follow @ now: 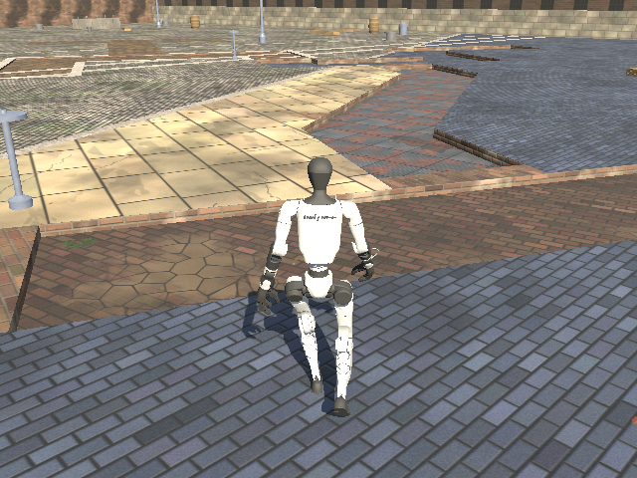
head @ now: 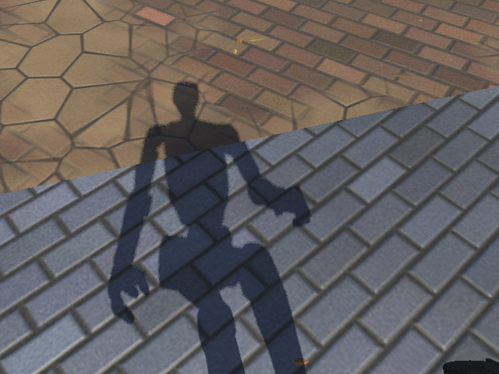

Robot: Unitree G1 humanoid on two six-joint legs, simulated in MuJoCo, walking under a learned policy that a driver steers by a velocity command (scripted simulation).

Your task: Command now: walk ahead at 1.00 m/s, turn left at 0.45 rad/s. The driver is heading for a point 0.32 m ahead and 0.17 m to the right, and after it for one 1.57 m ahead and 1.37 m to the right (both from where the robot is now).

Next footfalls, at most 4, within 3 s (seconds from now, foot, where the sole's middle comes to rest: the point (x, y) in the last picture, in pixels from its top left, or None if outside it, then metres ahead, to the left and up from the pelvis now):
0.40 right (326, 335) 0.55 -0.13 -0.73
0.80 left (299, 197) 1.00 -0.06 -0.73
1.26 right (420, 159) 1.18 -0.48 -0.73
1.62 left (479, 100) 1.49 -0.75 -0.73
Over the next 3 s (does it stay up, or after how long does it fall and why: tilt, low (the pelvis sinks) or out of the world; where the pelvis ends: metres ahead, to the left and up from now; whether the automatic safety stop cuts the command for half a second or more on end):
stays up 1.40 -1.38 0.04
